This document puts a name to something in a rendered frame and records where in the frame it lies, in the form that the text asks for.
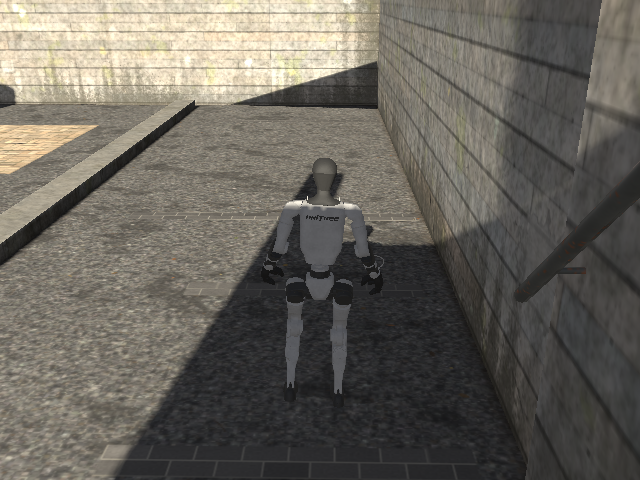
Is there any left robot upper arm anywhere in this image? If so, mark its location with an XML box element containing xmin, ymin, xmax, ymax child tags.
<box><xmin>272</xmin><ymin>200</ymin><xmax>303</xmax><ymax>254</ymax></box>

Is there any right robot shin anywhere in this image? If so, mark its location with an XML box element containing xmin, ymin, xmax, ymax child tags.
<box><xmin>332</xmin><ymin>328</ymin><xmax>347</xmax><ymax>394</ymax></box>

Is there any robot left hand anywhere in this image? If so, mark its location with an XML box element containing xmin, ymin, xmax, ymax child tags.
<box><xmin>261</xmin><ymin>266</ymin><xmax>284</xmax><ymax>285</ymax></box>

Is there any right robot forearm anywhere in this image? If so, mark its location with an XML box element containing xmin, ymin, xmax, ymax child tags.
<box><xmin>360</xmin><ymin>242</ymin><xmax>380</xmax><ymax>279</ymax></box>

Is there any robot right hand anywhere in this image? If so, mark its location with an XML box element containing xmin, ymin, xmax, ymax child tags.
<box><xmin>361</xmin><ymin>272</ymin><xmax>383</xmax><ymax>295</ymax></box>

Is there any left robot forearm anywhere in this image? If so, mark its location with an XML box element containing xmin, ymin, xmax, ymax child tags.
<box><xmin>263</xmin><ymin>238</ymin><xmax>282</xmax><ymax>271</ymax></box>

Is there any right robot upper arm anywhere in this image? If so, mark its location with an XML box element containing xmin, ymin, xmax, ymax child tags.
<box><xmin>344</xmin><ymin>202</ymin><xmax>370</xmax><ymax>258</ymax></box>

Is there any robot head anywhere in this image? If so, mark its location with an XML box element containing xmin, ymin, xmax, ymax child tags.
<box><xmin>306</xmin><ymin>158</ymin><xmax>340</xmax><ymax>206</ymax></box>

